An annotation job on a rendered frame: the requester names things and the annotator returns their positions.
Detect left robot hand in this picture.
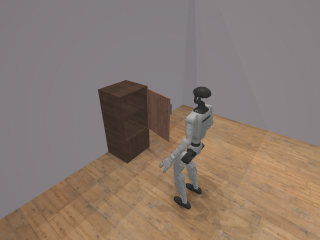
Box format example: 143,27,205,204
159,158,173,173

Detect robot right upper arm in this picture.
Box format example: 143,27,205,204
205,104,214,127

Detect robot left upper arm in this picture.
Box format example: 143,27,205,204
184,113,197,146

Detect left robot foot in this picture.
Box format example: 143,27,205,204
174,196,191,210

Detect robot left forearm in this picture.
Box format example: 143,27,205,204
168,138,188,162

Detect cupboard door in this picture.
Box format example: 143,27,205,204
146,88,171,142

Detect robot torso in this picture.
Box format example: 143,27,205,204
187,105,211,157

